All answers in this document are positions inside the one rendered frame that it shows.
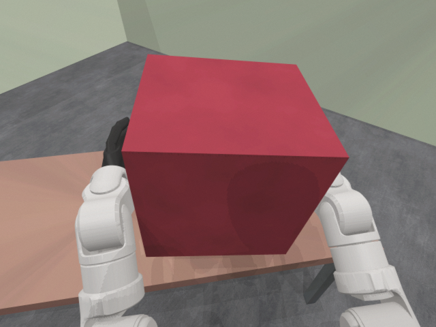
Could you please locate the table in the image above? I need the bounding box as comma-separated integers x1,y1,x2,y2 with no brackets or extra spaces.
0,151,384,315

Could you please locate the right robot upper arm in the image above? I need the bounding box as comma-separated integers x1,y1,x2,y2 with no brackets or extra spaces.
340,302,417,327

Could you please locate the robot right forearm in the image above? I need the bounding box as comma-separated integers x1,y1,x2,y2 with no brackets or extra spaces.
314,173,420,327

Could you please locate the left robot hand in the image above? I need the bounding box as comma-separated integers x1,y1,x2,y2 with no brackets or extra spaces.
102,117,129,168

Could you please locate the robot left forearm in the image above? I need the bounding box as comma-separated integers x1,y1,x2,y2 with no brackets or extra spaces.
75,166,145,327

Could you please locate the carton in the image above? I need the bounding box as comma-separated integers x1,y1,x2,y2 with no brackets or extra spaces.
121,54,349,257

